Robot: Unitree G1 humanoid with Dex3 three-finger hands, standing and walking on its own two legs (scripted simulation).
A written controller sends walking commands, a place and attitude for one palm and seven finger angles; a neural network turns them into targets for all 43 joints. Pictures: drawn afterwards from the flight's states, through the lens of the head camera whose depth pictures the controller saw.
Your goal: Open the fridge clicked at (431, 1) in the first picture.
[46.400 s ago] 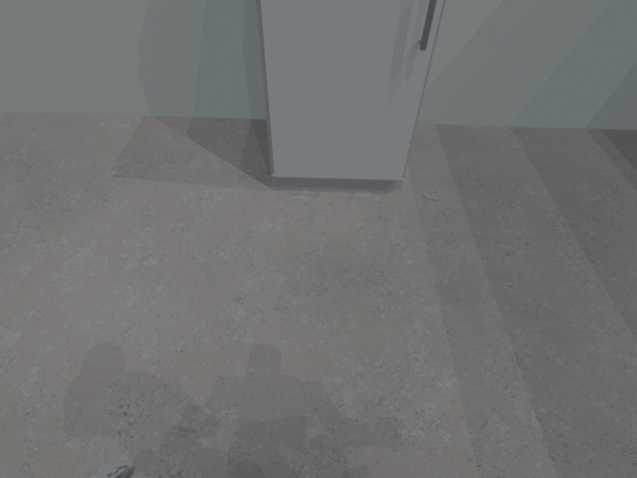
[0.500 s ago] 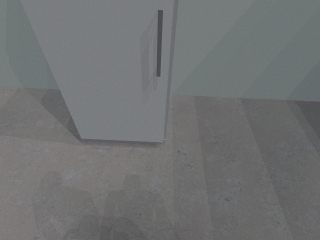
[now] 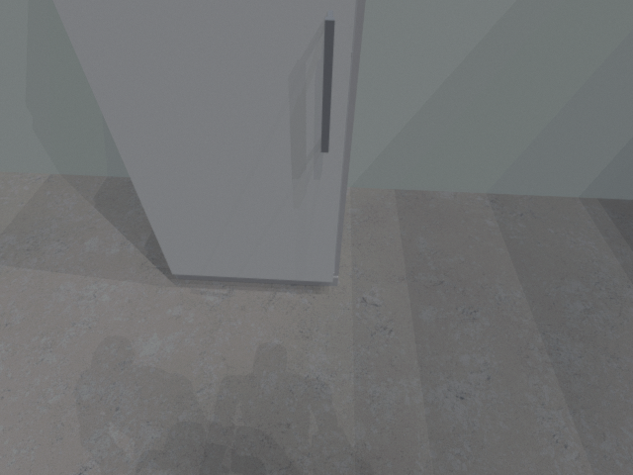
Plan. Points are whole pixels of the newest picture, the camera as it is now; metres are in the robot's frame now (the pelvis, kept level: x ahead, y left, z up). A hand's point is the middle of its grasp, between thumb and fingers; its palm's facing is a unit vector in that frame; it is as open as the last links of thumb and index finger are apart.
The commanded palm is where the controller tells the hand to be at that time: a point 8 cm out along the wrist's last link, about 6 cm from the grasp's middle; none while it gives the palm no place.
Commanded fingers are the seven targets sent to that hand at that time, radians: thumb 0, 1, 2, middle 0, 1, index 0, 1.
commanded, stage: look to check the result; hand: right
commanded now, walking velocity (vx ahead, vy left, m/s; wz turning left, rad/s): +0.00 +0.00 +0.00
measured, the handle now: (327, 88) +0.85 +0.04 +0.08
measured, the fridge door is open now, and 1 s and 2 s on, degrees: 0 0 0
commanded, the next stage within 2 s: walk to a spot facing it in 0.42 s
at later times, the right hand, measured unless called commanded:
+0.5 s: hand out of the picture +0.01 -0.17 -0.18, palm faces +0.01 +0.98 -0.18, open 7.4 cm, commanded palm none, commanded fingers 0.00 -0.90 -0.90 0.20 0.30 0.20 0.30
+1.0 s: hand out of the picture +0.07 -0.18 -0.18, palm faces -0.12 +0.96 -0.26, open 7.4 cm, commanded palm none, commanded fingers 0.00 -0.90 -0.90 0.20 0.30 0.20 0.30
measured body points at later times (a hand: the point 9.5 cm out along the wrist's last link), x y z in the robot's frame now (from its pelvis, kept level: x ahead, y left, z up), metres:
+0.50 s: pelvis +0.02 +0.00 +0.00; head +0.03 +0.00 +0.45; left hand +0.01 +0.22 -0.16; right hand +0.01 -0.22 -0.16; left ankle +0.00 +0.14 -0.74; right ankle +0.03 -0.08 -0.74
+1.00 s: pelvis +0.02 +0.01 -0.02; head +0.05 +0.03 +0.43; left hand +0.02 +0.27 -0.17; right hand +0.08 -0.23 -0.16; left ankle +0.00 +0.12 -0.74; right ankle +0.01 -0.09 -0.70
